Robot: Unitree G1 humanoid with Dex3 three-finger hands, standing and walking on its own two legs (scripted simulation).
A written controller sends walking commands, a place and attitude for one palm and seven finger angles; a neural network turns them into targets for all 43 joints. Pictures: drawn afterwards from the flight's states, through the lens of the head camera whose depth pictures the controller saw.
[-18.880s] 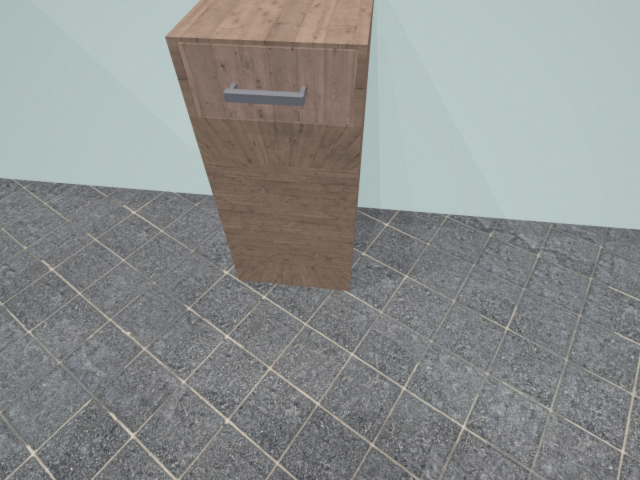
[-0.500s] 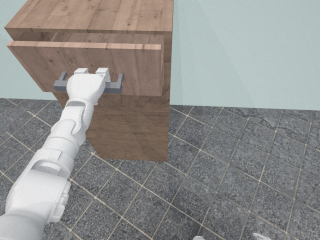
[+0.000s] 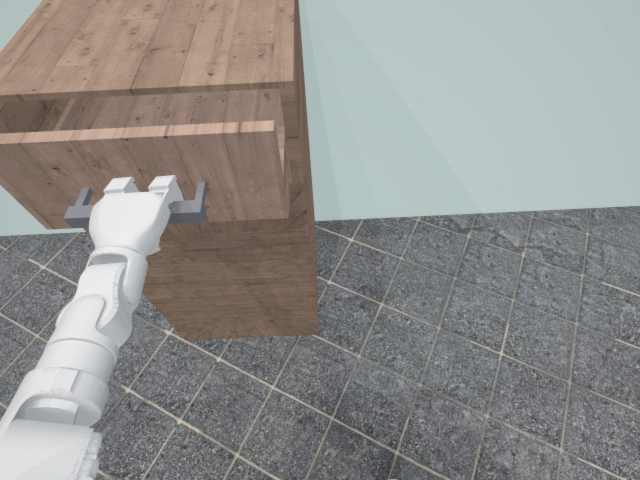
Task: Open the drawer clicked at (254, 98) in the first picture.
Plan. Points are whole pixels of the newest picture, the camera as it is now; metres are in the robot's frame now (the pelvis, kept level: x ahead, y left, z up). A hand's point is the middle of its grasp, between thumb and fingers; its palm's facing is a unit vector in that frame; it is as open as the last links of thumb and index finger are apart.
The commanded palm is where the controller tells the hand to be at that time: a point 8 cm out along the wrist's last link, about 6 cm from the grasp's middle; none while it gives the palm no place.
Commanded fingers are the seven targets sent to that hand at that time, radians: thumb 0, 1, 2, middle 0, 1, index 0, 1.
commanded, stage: pull the drawer open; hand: left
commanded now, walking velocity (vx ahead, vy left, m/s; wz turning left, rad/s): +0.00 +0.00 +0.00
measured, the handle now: (140, 202) +0.47 +0.25 +0.06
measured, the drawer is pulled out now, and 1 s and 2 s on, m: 0.08 0.16 0.22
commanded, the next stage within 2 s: none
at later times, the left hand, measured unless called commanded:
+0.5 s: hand (139, 260) +0.39 +0.24 +0.04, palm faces -0.03 +0.00 -1.00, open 5.5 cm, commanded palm +0.37 +0.24 +0.09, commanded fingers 0.00 0.90 0.90 -0.40 -1.35 -0.40 -1.35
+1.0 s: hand (134, 294) +0.34 +0.23 +0.04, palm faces +0.04 -0.06 -1.00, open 5.4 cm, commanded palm +0.28 +0.24 +0.09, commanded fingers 0.00 0.90 0.90 -0.40 -1.35 -0.40 -1.35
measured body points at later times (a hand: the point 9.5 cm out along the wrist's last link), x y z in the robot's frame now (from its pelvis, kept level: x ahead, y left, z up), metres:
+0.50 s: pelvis +0.00 +0.00 +0.00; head +0.06 -0.01 +0.45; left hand +0.38 +0.24 +0.09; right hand +0.17 -0.23 -0.13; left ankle -0.06 +0.11 -0.72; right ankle +0.01 -0.13 -0.72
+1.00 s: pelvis +0.00 +0.00 +0.00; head +0.04 -0.02 +0.45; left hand +0.33 +0.23 +0.09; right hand +0.11 -0.27 -0.12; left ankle -0.06 +0.11 -0.72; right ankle +0.01 -0.13 -0.72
